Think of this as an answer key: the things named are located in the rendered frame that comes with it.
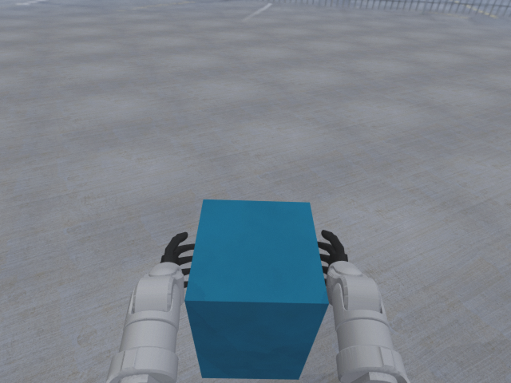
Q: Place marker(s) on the carton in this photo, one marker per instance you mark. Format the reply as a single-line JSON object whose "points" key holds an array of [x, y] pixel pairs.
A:
{"points": [[256, 293]]}

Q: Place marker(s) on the robot left forearm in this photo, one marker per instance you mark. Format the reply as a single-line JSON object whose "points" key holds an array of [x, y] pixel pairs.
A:
{"points": [[148, 344]]}

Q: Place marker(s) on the robot right hand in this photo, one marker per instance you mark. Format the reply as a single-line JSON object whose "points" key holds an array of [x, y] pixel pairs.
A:
{"points": [[335, 249]]}

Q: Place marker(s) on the robot right forearm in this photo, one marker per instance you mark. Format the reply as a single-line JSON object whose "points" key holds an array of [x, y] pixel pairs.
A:
{"points": [[366, 351]]}

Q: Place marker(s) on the robot left hand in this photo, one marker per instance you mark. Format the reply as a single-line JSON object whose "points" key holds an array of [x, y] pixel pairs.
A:
{"points": [[172, 251]]}

